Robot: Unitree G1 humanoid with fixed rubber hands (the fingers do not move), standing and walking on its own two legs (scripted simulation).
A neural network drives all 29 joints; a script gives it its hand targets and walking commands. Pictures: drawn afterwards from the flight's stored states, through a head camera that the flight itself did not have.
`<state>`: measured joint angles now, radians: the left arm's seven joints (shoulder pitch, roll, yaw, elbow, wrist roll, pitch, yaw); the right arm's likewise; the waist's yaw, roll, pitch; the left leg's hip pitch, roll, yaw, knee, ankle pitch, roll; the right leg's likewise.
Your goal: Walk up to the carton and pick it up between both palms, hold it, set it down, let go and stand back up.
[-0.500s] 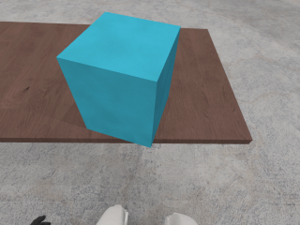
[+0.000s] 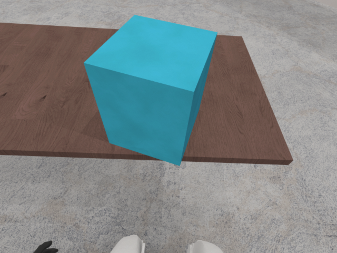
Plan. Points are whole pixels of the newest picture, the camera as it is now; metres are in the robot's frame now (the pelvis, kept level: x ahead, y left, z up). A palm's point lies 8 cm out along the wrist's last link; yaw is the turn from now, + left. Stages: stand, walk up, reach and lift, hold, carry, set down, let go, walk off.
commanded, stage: walk up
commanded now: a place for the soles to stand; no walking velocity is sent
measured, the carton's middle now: (158, 93) +0.45 +0.05 +0.13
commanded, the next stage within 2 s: reach and lift in 1.36 s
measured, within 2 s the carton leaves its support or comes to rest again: neither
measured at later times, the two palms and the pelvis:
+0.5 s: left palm out of the picture +0.08 +0.30 -0.11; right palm out of the picture +0.08 -0.32 -0.10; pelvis +0.00 -0.01 +0.00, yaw +1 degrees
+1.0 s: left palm out of the picture +0.06 +0.33 -0.11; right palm out of the picture +0.08 -0.28 -0.10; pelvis -0.01 +0.01 +0.00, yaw +2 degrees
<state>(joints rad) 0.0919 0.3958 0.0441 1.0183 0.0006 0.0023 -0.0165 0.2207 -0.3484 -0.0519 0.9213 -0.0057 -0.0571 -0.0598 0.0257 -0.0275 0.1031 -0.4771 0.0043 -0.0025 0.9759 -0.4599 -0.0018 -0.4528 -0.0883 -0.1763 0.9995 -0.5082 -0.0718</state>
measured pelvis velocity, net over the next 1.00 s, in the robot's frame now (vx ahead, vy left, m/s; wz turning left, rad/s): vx -0.01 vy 0.01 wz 0.04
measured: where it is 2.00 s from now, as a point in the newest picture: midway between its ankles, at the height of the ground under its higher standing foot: outside the picture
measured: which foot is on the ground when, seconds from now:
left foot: down 0.00-1.00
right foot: down 0.00-1.00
